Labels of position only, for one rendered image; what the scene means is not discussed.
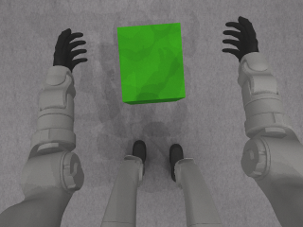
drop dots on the robot right upper arm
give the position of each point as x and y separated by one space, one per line
276 164

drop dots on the right robot hand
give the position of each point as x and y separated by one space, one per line
247 36

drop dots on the carton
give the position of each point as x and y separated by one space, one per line
151 63

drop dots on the robot right forearm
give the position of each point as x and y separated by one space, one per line
262 101

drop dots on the robot right foot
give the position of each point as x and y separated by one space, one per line
175 154

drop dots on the robot left forearm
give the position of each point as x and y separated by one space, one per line
55 116

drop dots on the left robot hand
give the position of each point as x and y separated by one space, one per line
63 56

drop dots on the robot left upper arm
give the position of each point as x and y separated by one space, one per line
49 182

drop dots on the robot left shin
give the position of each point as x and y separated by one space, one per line
130 157

